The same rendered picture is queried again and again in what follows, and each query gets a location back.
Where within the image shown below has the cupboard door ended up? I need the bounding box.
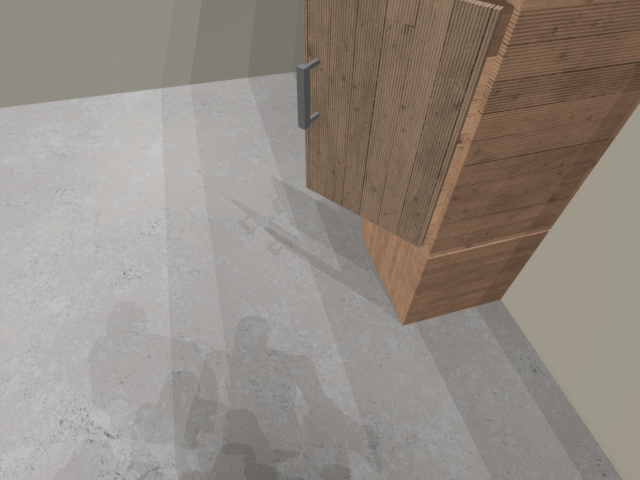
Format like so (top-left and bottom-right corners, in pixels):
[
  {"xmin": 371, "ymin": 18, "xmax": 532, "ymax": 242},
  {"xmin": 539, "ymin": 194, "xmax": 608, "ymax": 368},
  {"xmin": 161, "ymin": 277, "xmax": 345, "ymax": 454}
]
[{"xmin": 303, "ymin": 0, "xmax": 504, "ymax": 248}]

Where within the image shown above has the handle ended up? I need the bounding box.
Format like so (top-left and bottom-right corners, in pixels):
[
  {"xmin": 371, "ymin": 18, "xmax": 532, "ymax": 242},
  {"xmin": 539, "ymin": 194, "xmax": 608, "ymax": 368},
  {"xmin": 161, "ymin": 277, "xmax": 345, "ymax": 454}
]
[{"xmin": 296, "ymin": 58, "xmax": 320, "ymax": 130}]

